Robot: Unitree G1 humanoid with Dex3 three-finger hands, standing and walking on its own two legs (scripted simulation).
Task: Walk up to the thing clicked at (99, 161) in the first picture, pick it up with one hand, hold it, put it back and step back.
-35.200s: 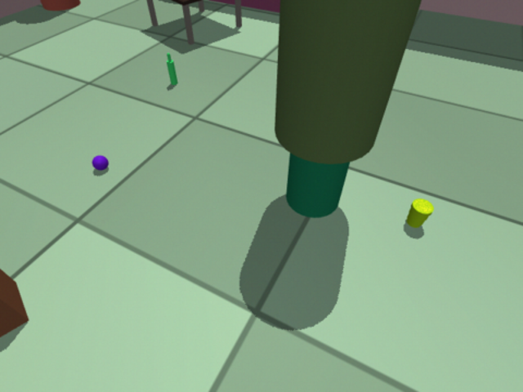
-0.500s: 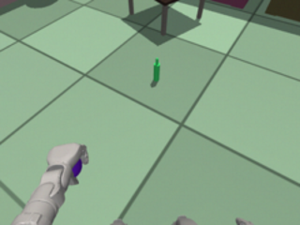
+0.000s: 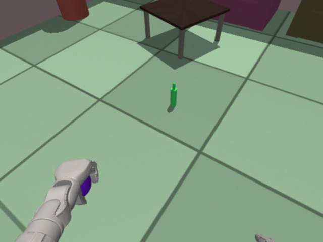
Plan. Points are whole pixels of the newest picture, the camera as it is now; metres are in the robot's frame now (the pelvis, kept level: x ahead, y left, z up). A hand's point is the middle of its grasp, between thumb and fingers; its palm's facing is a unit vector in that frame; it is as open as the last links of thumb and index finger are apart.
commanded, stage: hold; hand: left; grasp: from above
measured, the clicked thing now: (76, 184) +0.32 +0.24 -0.07
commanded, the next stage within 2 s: crouch in 1.62 s
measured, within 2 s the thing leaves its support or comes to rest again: neither
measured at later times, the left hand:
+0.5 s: hand (79, 189) +0.29 +0.22 -0.03, palm faces -0.44 -0.06 -0.90, open 8.3 cm
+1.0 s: hand (77, 190) +0.28 +0.21 -0.01, palm faces -0.43 -0.05 -0.90, open 8.3 cm
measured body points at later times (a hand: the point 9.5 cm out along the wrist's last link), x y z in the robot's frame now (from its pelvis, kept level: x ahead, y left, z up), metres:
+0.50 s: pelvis -0.01 +0.00 +0.01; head +0.00 -0.02 +0.46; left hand +0.31 +0.22 +0.02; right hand +0.12 -0.26 -0.11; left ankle +0.00 +0.12 -0.72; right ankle +0.00 -0.15 -0.72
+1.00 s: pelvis -0.02 -0.01 +0.02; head -0.01 -0.03 +0.47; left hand +0.30 +0.21 +0.04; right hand +0.13 -0.26 -0.10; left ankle +0.00 +0.12 -0.72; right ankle +0.00 -0.15 -0.72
